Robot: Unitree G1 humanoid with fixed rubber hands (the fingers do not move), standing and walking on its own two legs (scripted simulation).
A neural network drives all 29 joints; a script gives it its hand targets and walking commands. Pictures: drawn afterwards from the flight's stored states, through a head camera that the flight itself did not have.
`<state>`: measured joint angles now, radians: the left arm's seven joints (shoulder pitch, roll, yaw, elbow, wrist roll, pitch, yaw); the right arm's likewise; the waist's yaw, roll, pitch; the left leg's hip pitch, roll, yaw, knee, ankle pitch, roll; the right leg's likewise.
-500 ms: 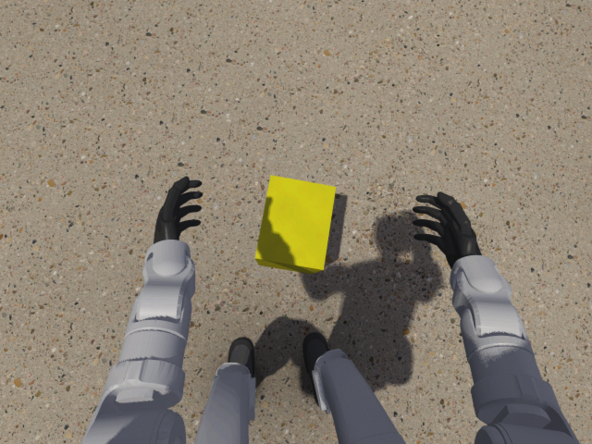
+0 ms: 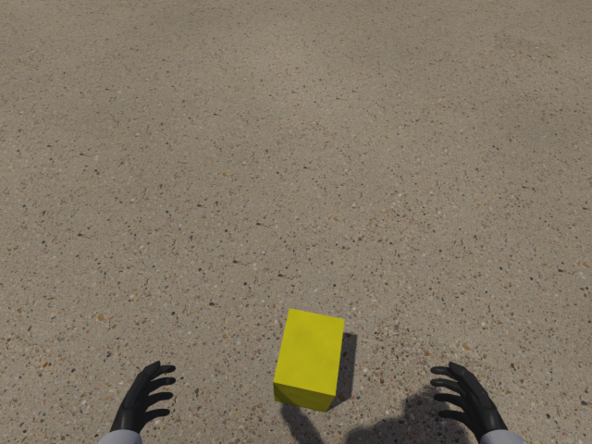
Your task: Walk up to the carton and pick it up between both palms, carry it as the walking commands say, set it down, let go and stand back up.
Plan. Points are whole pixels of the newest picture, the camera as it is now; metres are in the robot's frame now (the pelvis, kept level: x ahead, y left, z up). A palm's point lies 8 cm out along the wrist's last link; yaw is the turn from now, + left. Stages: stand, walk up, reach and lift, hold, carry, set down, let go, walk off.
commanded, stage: let go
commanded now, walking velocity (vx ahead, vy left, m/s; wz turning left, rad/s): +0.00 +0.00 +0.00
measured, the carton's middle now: (307, 362) +0.40 -0.06 -0.65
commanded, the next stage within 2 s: stand in 0.54 s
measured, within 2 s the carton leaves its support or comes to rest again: neither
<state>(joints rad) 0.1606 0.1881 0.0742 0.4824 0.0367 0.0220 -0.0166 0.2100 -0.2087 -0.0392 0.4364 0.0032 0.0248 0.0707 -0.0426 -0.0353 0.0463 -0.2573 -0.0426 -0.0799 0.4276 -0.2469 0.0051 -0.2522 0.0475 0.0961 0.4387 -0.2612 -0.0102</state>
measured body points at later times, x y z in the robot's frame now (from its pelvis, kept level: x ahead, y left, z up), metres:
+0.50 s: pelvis -0.01 +0.01 -0.01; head +0.00 +0.01 +0.44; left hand +0.16 +0.24 -0.08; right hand +0.16 -0.23 -0.08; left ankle -0.02 +0.12 -0.74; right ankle -0.03 -0.11 -0.74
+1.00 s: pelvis +0.01 -0.01 +0.00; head +0.02 -0.02 +0.45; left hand +0.13 +0.29 -0.09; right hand +0.16 -0.29 -0.11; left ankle -0.02 +0.12 -0.74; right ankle -0.03 -0.11 -0.74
